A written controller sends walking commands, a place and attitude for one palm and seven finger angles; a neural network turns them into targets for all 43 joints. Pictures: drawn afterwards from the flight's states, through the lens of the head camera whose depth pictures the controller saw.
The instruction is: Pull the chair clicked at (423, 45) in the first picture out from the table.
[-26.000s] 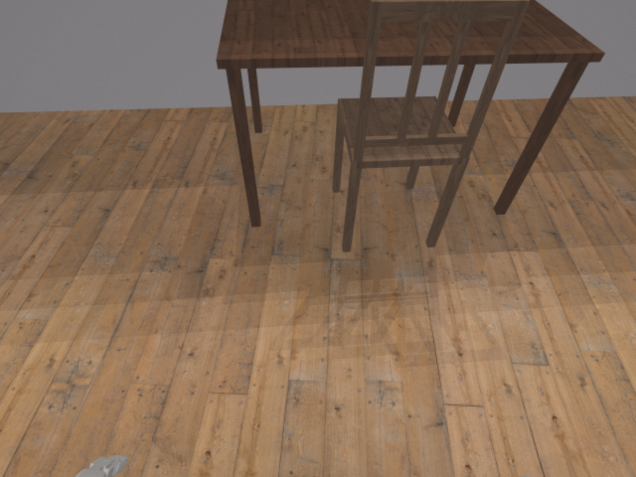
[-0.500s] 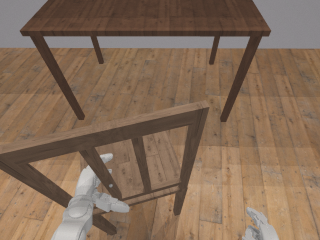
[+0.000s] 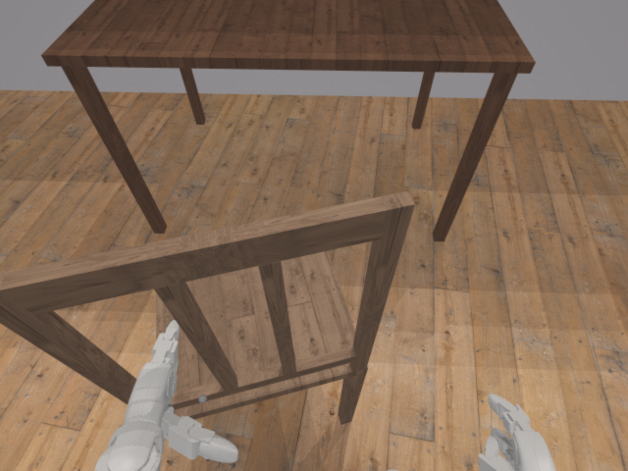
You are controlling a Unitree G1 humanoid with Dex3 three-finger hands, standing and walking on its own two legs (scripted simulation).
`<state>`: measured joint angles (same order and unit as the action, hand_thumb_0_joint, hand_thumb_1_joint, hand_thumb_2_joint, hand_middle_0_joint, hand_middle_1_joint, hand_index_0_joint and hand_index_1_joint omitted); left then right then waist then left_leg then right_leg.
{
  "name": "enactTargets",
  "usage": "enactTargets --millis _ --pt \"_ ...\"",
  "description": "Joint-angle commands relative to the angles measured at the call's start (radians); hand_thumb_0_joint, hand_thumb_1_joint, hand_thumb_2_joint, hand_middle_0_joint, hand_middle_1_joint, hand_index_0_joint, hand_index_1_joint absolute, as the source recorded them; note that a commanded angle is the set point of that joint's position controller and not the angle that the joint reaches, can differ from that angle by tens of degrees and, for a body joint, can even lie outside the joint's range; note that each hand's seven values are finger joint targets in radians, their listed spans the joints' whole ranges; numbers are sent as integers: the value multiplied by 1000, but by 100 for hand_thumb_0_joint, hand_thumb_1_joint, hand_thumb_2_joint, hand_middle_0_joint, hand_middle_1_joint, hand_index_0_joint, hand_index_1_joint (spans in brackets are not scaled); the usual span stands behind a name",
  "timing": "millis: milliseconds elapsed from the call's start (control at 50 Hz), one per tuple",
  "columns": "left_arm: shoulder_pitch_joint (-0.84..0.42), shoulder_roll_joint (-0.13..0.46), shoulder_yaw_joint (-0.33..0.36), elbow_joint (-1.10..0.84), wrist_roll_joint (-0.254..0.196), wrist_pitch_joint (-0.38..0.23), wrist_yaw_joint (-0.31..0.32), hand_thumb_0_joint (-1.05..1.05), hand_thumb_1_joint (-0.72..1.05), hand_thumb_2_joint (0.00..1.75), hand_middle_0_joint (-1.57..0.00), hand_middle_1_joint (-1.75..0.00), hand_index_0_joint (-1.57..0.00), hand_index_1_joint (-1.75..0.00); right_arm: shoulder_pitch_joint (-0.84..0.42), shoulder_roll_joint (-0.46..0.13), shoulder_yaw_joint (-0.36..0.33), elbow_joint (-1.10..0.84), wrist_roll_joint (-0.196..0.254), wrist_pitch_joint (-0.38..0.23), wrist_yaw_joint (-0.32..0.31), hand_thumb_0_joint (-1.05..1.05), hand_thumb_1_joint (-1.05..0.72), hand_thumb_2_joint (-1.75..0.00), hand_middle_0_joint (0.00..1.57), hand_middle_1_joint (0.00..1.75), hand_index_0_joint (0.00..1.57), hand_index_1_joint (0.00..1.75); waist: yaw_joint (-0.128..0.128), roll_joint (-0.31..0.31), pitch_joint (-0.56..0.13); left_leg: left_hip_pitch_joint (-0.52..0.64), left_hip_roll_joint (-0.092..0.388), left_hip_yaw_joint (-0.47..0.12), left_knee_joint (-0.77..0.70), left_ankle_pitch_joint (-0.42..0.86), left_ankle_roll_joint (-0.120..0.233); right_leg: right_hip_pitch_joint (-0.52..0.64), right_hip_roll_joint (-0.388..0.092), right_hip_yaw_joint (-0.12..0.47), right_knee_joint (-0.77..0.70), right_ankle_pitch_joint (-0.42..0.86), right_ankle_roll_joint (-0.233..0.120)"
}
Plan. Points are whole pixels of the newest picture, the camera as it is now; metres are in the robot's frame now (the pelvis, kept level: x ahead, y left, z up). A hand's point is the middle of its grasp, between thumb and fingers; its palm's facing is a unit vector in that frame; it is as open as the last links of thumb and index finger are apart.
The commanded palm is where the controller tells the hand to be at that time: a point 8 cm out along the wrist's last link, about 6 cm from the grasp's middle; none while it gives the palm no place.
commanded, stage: draw the fingers out of the gap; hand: left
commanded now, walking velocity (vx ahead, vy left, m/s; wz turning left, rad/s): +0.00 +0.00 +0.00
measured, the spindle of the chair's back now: (207, 345) +0.28 +0.15 -0.01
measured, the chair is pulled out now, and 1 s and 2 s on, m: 0.56 0.56 0.56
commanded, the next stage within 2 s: draw the hand back to the body in 0.52 s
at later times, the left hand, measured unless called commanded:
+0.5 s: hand (192, 462) +0.15 +0.15 -0.03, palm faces +0.03 -0.98 -0.18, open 17.5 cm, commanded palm +0.12 +0.20 -0.01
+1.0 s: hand (151, 454) +0.15 +0.17 +0.05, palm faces +0.01 -1.00 -0.07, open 17.5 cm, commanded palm +0.11 +0.23 +0.06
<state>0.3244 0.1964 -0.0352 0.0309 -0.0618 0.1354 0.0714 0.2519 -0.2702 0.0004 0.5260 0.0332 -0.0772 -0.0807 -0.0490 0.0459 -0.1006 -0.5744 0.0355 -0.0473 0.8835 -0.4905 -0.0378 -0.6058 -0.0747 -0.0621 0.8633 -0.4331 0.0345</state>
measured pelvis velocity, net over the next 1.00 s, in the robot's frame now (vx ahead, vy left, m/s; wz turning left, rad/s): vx -0.02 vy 0.00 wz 0.00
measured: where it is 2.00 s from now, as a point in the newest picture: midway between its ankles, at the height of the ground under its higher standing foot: outside the picture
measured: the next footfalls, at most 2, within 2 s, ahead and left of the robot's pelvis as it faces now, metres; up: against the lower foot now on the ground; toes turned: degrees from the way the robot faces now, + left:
none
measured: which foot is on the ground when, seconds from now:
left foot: down 0.00-1.00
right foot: down 0.00-1.00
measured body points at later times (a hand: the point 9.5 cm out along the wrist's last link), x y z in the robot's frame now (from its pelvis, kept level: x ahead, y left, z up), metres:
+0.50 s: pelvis -0.01 +0.00 -0.01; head +0.02 -0.01 +0.44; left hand +0.15 +0.20 -0.01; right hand +0.17 -0.24 -0.08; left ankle -0.03 +0.14 -0.69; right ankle -0.01 -0.14 -0.70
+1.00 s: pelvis -0.02 +0.00 -0.03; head +0.02 -0.01 +0.42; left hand +0.14 +0.22 +0.05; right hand +0.17 -0.23 -0.11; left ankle -0.03 +0.14 -0.69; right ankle -0.01 -0.14 -0.69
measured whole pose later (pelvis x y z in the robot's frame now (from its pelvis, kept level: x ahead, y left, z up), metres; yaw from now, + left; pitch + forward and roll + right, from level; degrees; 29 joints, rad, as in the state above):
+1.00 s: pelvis -0.02 +0.00 -0.03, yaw +0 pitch +11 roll -2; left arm 0.67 0.22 0.08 -0.32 -0.24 -0.29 -0.16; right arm 0.18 -0.19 -0.03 0.55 0.07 -0.13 -0.07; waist 0.00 0.05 -0.12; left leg -0.72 0.04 -0.07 1.09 -0.56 -0.04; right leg -0.73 -0.07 -0.07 1.05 -0.49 0.03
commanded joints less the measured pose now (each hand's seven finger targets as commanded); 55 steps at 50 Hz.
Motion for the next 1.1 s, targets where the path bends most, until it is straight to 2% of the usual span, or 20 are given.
enactTargets --millis 0,20,60,80,140,320,340,380,460,620,640,680,720,780,840,880,940,1000,1060,1080 --pt "-57 76 24 -252 15 -63 23 0 -55 20 0 0 0 0 -53 -121 -48 -152 -4 -67 -19 0 -90 -90 20 30 20 30 -15 -48 -176 67 -21 14 -99 351 45 111 21 -34 -96 316 -33" --pt "-47 89 40 -246 14 -63 25 0 -55 20 0 0 0 0 -53 -119 -50 -149 -4 -69 -23 0 -90 -90 20 30 20 30 -15 -67 -176 61 -22 15 -96 332 46 108 22 -33 -97 303 -31" --pt "0 84 41 -258 13 -66 22 0 -55 20 0 0 0 0 -60 -114 -47 -156 -3 -72 -25 0 -90 -90 20 30 20 30 -2 -47 -172 48 -27 15 -99 311 46 106 21 -32 -96 272 -33" --pt "11 113 63 -262 15 -64 24 0 -55 20 0 0 0 0 -63 -115 -49 -153 -2 -73 -26 0 -90 -90 20 30 20 30 2 -39 -172 45 -25 16 -96 312 47 114 21 -27 -100 275 -36" --pt "43 75 23 -297 15 -64 18 0 -55 20 0 0 0 0 -69 -107 -43 -165 -2 -79 -26 0 -90 -90 20 30 20 30 -1 -23 -167 47 -29 12 -98 298 46 99 21 -31 -93 249 -35" --pt "184 82 27 -361 15 -52 13 0 -55 20 0 0 0 0 -88 -97 -48 -186 1 -86 -34 0 -90 -90 20 30 20 30 7 -52 -143 10 -30 4 -87 249 47 76 23 -34 -91 190 -34" --pt "223 51 1 -366 16 -51 10 0 -55 20 0 0 0 0 -91 -90 -45 -193 0 -89 -34 0 -90 -90 20 30 20 30 10 -39 -136 7 -32 8 -85 249 47 74 23 -35 -89 187 -34" --pt "217 80 20 -377 21 -52 15 0 -55 20 0 0 0 0 -90 -93 -47 -190 1 -86 -39 0 -90 -90 20 30 20 30 5 -58 -119 -10 -32 3 -79 235 49 64 25 -34 -91 170 -35" --pt "288 66 8 -428 27 -66 12 0 -55 20 0 0 0 0 -88 -79 -52 -201 2 -89 -41 0 -90 -90 20 30 20 30 9 -28 -141 -2 -34 8 -64 253 48 53 25 -33 -74 189 -35" --pt "401 61 0 -472 27 -81 -6 0 -55 20 0 0 0 0 -96 -69 -63 -209 5 -89 -49 0 -90 -90 20 30 20 30 12 -48 -141 -28 -37 5 -45 243 52 41 31 -34 -61 176 -37" --pt "314 8 27 -610 -85 -201 -22 0 -55 20 0 0 0 0 -81 -62 -61 -199 2 -111 -50 0 -90 -90 20 30 20 30 4 -74 -131 -43 -43 0 -6 269 44 6 39 -48 -45 215 -37" --pt "377 77 100 -557 -99 -298 -39 0 -55 20 0 0 0 0 -81 -61 -72 -157 2 -127 -47 0 -90 -90 20 30 20 30 32 -36 -169 -53 -42 1 11 293 40 28 39 -39 -17 238 -45" --pt "391 59 92 -585 -113 -384 -67 0 -55 20 0 0 0 0 -82 -52 -76 -148 8 -139 -34 0 -90 -90 20 30 20 30 35 5 -190 -29 -41 4 16 311 35 17 40 -39 4 245 -46" --pt "398 68 119 -514 -122 -495 -118 0 -55 20 0 0 0 0 -114 -46 -86 -117 14 -136 -10 0 -90 -90 20 30 20 30 38 -10 -131 -94 -33 -2 39 286 28 -23 44 -37 31 215 -50" --pt "409 72 129 -487 -150 -585 -205 0 -55 20 0 0 0 0 -144 -50 -93 -123 21 -136 11 0 -90 -90 20 30 20 30 37 -34 -153 -126 -29 6 58 234 30 -31 38 -16 43 175 -43" --pt "444 118 188 -482 -165 -546 -232 0 -55 20 0 0 0 0 -168 -58 -93 -146 33 -123 11 0 -90 -90 20 30 20 30 56 -6 -169 -113 -32 12 32 195 34 21 36 -4 16 130 -46" --pt "419 126 211 -591 -205 -476 -231 0 -55 20 0 0 0 0 -169 -55 -80 -184 44 -114 -4 0 -90 -90 20 30 20 30 54 -19 -178 -74 -32 8 -9 172 40 54 35 -10 -20 99 -37" --pt "391 149 244 -667 -221 -450 -203 0 -55 20 0 0 0 0 -153 -49 -72 -178 46 -126 -19 0 -90 -90 20 30 20 30 52 -23 -171 -37 -30 2 -29 205 40 81 38 -15 -43 133 -37" --pt "379 134 244 -633 -230 -434 -202 0 -48 24 -1 -2 -1 -2 -142 -51 -67 -156 48 -141 -24 0 -90 -90 20 30 20 30 39 -53 -120 -20 -27 -4 -50 209 39 81 41 -21 -74 143 -32" --pt "381 160 273 -602 -229 -425 -205 0 -44 25 -1 -2 -1 -2 -151 -55 -68 -147 48 -144 -27 0 -90 -90 20 30 20 30 45 -50 -108 -22 -26 -6 -55 210 39 95 41 -14 -89 147 -37"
